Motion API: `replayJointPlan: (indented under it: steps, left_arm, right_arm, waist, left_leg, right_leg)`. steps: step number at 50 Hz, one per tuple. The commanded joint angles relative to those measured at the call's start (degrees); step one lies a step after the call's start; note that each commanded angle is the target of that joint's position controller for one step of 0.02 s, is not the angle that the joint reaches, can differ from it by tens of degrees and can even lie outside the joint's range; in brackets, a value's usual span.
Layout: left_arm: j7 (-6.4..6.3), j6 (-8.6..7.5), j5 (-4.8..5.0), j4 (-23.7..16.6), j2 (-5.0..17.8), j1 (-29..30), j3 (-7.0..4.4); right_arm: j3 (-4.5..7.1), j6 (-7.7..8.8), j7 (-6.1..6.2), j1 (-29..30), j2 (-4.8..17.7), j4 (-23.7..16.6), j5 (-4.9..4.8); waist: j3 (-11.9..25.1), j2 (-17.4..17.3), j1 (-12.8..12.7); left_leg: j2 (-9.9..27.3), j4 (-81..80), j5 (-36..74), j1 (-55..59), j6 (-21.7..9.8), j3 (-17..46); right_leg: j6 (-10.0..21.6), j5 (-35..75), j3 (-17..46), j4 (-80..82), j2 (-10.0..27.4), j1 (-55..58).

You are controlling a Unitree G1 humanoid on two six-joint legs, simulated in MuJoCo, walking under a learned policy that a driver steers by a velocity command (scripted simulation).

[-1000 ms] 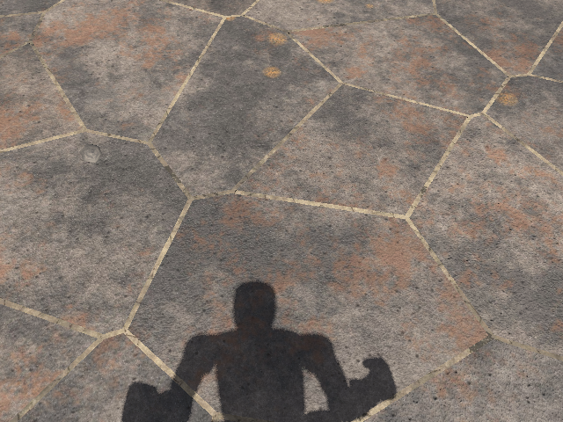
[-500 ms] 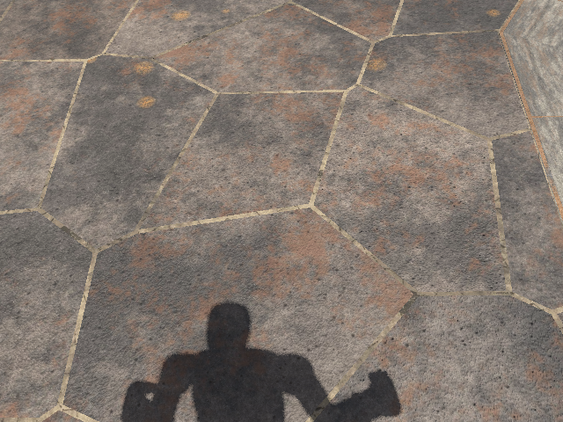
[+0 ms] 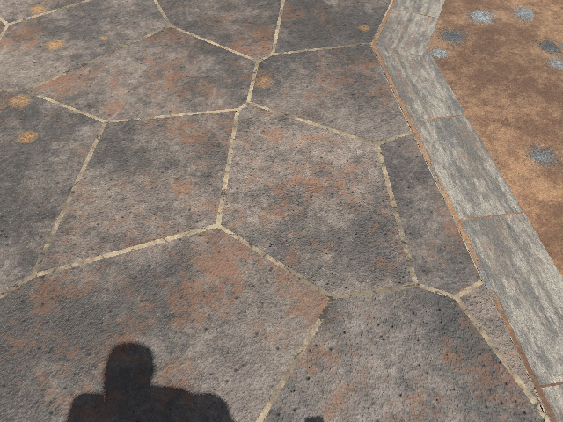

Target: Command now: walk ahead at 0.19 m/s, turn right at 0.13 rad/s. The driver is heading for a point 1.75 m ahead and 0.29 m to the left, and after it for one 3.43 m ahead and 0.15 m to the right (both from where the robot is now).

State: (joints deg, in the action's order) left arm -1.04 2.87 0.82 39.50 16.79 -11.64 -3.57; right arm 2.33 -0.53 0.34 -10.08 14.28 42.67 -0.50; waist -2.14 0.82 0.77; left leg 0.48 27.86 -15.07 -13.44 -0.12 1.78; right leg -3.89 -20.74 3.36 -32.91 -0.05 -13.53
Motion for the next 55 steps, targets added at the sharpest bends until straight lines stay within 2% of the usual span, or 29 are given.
replayJointPlan:
  steps: [1, 2, 3, 4, 5, 7, 9, 13, 17, 19, 20, 21, 22, 23, 24, 25, 26, 28, 33, 37, 42, 45, 47, 48, 49, 50, 51, 53, 55]
  left_arm:
    - [-0.02, -1.82, -0.07, -2.7, 6.1, -2.8, -1.35]
    - [-0.38, -2.31, -0.51, -1.7, 8.9, -7.9, -1.92]
    - [0.29, -2.80, -0.96, 0.0, 13.6, -11.4, -3.37]
    - [0.65, -3.91, -1.37, -0.4, 12.3, -11.8, -2.96]
    - [0.39, -4.97, -1.73, 0.1, 10.1, -11.4, -2.21]
    - [0.11, -6.13, -0.38, 0.2, 7.9, -9.8, -1.49]
    - [-0.02, -6.26, -0.40, 0.2, 7.2, -9.6, -1.21]
    - [0.36, -6.16, -0.11, 0.1, 8.5, -9.8, -1.71]
    - [0.76, -6.29, 0.64, 1.0, 10.6, -11.1, -2.43]
    - [0.75, -6.04, 0.51, 1.3, 10.7, -10.3, -2.43]
    - [0.68, -5.97, 0.20, 1.5, 9.6, -10.6, -2.01]
    - [0.56, -5.97, -0.48, 1.2, 7.1, -11.2, -1.08]
    - [0.35, -6.61, -0.43, -1.4, 1.9, -15.4, 0.57]
    - [0.14, -7.54, 0.56, -1.2, 4.3, -14.2, 0.10]
    - [0.56, -7.83, 2.15, -1.6, 8.3, -10.5, -1.11]
    - [0.68, -7.94, 2.11, -2.0, 8.6, -7.5, -1.04]
    - [0.74, -7.94, 1.10, -1.8, 7.7, -6.0, -0.97]
    - [0.96, -7.21, 0.30, -0.6, 6.0, -7.4, -0.98]
    - [0.71, -6.68, -0.76, -2.0, 4.2, -1.8, -0.55]
    - [1.77, -8.03, -0.40, -4.2, 2.0, 6.6, 0.55]
    - [3.69, -8.81, 0.22, -7.1, 2.2, 14.1, 0.81]
    - [4.24, -8.89, 0.09, -7.1, 4.2, 11.9, 0.10]
    - [3.42, -8.68, -0.07, -3.8, 8.1, -1.0, -1.97]
    - [2.68, -8.33, -0.62, -1.7, 11.5, -11.4, -2.99]
    - [2.80, -8.27, -0.96, -0.5, 16.4, -14.4, -3.99]
    - [2.69, -8.15, -0.36, -0.6, 10.0, -15.0, -2.50]
    - [2.42, -8.07, -0.38, -0.8, 8.2, -10.6, -1.66]
    - [2.49, -8.02, -0.86, -1.1, 6.1, -4.3, -0.95]
    - [2.67, -8.59, -1.38, -1.1, 4.9, -2.1, -0.62]
  right_arm:
    - [2.03, 1.05, -0.07, -0.3, 10.1, -2.6, -0.30]
    - [0.74, 1.99, -0.45, 2.7, 6.2, -4.0, 0.56]
    - [0.29, 3.15, -0.47, 5.7, 4.6, -6.4, 0.11]
    - [1.37, 3.89, -0.20, 10.1, 8.6, -7.6, -0.75]
    - [2.32, 4.37, -0.33, 9.6, 10.2, -7.6, -1.59]
    - [2.45, 5.09, -0.98, 6.5, 9.3, -6.1, -1.22]
    - [2.00, 5.88, -1.87, 7.8, 7.5, -6.0, -0.61]
    - [0.66, 6.02, -3.25, 10.4, 4.8, -6.5, -0.51]
    - [1.03, 5.64, -3.48, 10.0, 7.6, -7.1, -1.22]
    - [1.75, 5.56, -3.04, 5.7, 9.2, -5.9, -1.03]
    - [2.72, 5.44, -2.49, -0.4, 10.9, -4.0, -0.92]
    - [3.78, 5.46, -1.91, -8.8, 13.4, -2.1, -0.87]
    - [5.17, 5.24, -1.72, -15.3, 20.5, -1.4, 0.65]
    - [4.02, 5.56, -2.34, -15.8, 16.8, -1.0, 0.12]
    - [2.92, 5.68, -2.29, -11.0, 14.0, -1.4, -0.10]
    - [2.41, 5.62, -2.21, -7.8, 12.2, -2.0, 0.12]
    - [1.95, 5.54, -2.24, -5.5, 10.7, -2.2, 0.61]
    - [1.52, 5.95, -2.14, -2.8, 9.2, -2.5, 1.37]
    - [1.80, 6.80, -1.47, -5.1, 10.0, -0.5, 0.49]
    - [1.96, 6.05, -0.74, -8.7, 11.3, 1.1, -0.11]
    - [2.25, 4.45, -0.43, -13.9, 12.2, 4.0, -0.66]
    - [2.74, 3.52, -0.03, -13.6, 13.5, 4.5, -0.70]
    - [2.57, 2.82, 0.28, -12.0, 13.6, 4.1, -0.39]
    - [1.41, 2.95, 0.47, -12.3, 11.2, 2.7, 0.75]
    - [-0.96, 4.20, -0.27, -20.7, 3.2, 1.6, 0.75]
    - [0.05, 5.47, -0.65, -16.6, 8.6, 2.5, -0.52]
    - [1.09, 6.27, -0.99, -10.3, 11.9, 0.2, -2.11]
    - [0.93, 6.65, -0.85, -5.0, 10.6, -1.0, -0.89]
    - [0.94, 5.51, -0.95, -7.7, 9.1, -0.2, -0.51]
  waist:
    - [3.4, -8.6, -1.5]
    - [4.9, -1.1, -3.5]
    - [3.8, 12.1, -4.5]
    - [-2.3, 11.8, -7.4]
    - [-5.0, 10.4, -6.1]
    - [-5.3, 8.9, -4.5]
    - [-4.4, 6.6, -4.6]
    - [-2.5, 7.1, -5.2]
    - [-3.8, 6.9, -3.8]
    - [-2.4, 6.1, -0.7]
    - [1.3, 4.8, 2.2]
    - [7.3, 1.4, 5.9]
    - [16.1, -15.4, 5.5]
    - [17.1, -17.2, 5.7]
    - [8.9, -12.6, 4.3]
    - [4.5, -8.4, 3.1]
    - [1.7, -5.5, 1.8]
    - [1.1, -7.2, -0.8]
    - [-1.4, -3.7, -0.4]
    - [-2.7, -3.3, 2.8]
    - [-4.1, -3.1, 4.7]
    - [-1.3, -5.0, 1.9]
    - [7.9, -5.5, -5.5]
    - [16.8, -1.9, -9.3]
    - [25.2, 13.7, -4.6]
    - [25.5, 10.5, -7.7]
    - [15.3, 7.8, -7.4]
    - [5.8, 0.5, -3.9]
    - [4.7, 2.6, -0.6]
  left_leg:
    - [8.3, -8.5, -11.9, -7.1, -7.4, 10.7]
    - [4.6, 0.8, -12.2, -14.3, -3.9, 5.5]
    - [-2.6, 12.0, -12.8, -20.3, -0.2, -4.7]
    - [-0.6, 20.4, -17.4, -26.8, 0.3, -1.7]
    - [1.4, 26.9, -16.5, -31.0, -0.4, 0.5]
    - [3.9, 28.8, -9.8, -34.9, -1.4, 1.2]
    - [4.3, 24.6, -2.9, -32.7, -1.1, -0.3]
    - [1.8, 11.0, 6.0, -18.9, 0.8, -3.6]
    - [1.4, 5.6, 8.5, -12.0, -0.6, -2.8]
    - [0.3, 3.1, 8.0, -5.6, -2.4, -3.8]
    - [-1.0, 2.6, 6.8, 2.5, -3.6, -4.6]
    - [2.7, 2.2, 5.8, 14.5, -5.6, -0.5]
    - [17.8, -4.4, -8.2, 31.1, -14.0, 25.9]
    - [20.9, -15.4, -21.5, 29.7, -16.5, 43.2]
    - [20.9, -16.0, -24.6, 23.4, -14.5, 37.2]
    - [18.8, -15.7, -18.9, 17.3, -13.2, 30.1]
    - [16.1, -16.4, -12.7, 12.0, -12.6, 24.4]
    - [12.4, -18.8, -4.3, 5.8, -11.9, 17.1]
    - [11.2, -22.2, 9.6, 5.5, -13.5, 8.9]
    - [9.2, -22.3, 14.4, 6.2, -11.6, 3.2]
    - [12.7, -19.0, 18.2, 15.0, -11.3, 3.5]
    - [14.0, -12.7, 33.0, 20.2, -9.7, 3.4]
    - [10.7, 3.4, 49.1, 17.9, -7.4, 0.3]
    - [8.1, 19.7, 35.5, 5.8, -5.6, -0.8]
    - [-3.4, 41.3, -6.8, -18.6, -1.6, -0.8]
    - [-2.9, 47.9, -17.2, -25.5, -1.8, 6.7]
    - [0.3, 48.9, -13.6, -29.5, -2.3, 5.7]
    - [4.9, 42.2, -5.5, -26.9, -1.9, 2.9]
    - [6.9, 38.6, -2.3, -21.0, -0.9, 3.2]
  right_leg:
    - [4.7, 4.4, -2.1, 10.2, -0.5, 12.8]
    - [8.5, 0.6, 7.6, 11.2, 6.9, 18.6]
    - [15.0, -11.8, 21.4, 17.2, 14.5, 15.8]
    - [19.4, -15.6, 30.2, 23.5, 19.0, 13.4]
    - [19.9, -15.9, 30.6, 24.2, 19.7, 13.2]
    - [17.8, -11.4, 25.1, 24.4, 17.1, 16.6]
    - [16.0, -1.2, 18.4, 25.1, 14.2, 16.4]
    - [14.7, 8.6, 8.5, 24.8, 10.6, 8.9]
    - [14.3, 7.8, 9.4, 24.7, 14.2, 6.3]
    - [12.6, 15.0, 7.6, 19.9, 13.7, 6.2]
    - [11.2, 23.0, 5.2, 12.1, 11.5, 4.9]
    - [9.0, 24.1, 1.5, -1.8, 8.0, -0.3]
    - [3.9, 6.1, -3.3, -26.1, -0.4, -18.0]
    - [3.6, -11.2, 3.7, -35.8, -2.4, -25.2]
    - [4.7, -7.9, 3.8, -39.8, 1.5, -30.3]
    - [5.7, -3.4, 2.0, -39.0, 4.1, -30.0]
    - [5.8, 0.7, 1.4, -36.1, 5.8, -28.9]
    - [5.5, 6.1, 1.4, -32.1, 7.9, -23.5]
    - [2.6, 16.7, 0.3, -21.3, 8.3, -27.7]
    - [2.5, 27.2, -2.4, -6.0, 6.1, -24.2]
    - [4.4, 25.8, -2.7, 2.5, 4.1, -25.0]
    - [7.0, 18.5, -3.9, 4.5, 1.8, -19.9]
    - [10.2, 18.6, -6.7, 6.2, -1.2, -1.1]
    - [13.6, 20.6, 2.3, 2.6, 7.4, 18.2]
    - [23.6, 7.9, 31.4, 6.5, 21.9, 39.3]
    - [23.1, 1.7, 39.3, 13.5, 22.3, 38.9]
    - [20.4, 3.6, 29.9, 15.0, 20.4, 31.4]
    - [18.4, 15.3, 18.3, 17.9, 15.8, 15.7]
    - [18.4, 19.7, 13.6, 21.5, 13.5, 8.5]
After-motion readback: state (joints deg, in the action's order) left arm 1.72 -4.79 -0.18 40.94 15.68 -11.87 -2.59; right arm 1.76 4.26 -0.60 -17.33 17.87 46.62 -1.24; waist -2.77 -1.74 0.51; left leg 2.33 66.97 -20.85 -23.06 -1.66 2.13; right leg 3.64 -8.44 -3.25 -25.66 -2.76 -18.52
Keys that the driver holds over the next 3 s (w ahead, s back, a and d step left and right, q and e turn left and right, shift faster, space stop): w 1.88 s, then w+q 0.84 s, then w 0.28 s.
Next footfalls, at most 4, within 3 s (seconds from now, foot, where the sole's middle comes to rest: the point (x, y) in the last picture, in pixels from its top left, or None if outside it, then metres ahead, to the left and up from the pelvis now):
0.02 right None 0.01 -0.13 -0.78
0.42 left None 0.26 0.14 -0.78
0.96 right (321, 377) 0.59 -0.08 -0.78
1.48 left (224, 277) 0.87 0.17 -0.78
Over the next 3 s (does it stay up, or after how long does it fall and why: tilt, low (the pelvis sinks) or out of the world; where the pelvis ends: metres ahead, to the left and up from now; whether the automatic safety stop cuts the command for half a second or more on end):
stays up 1.51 0.19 0.00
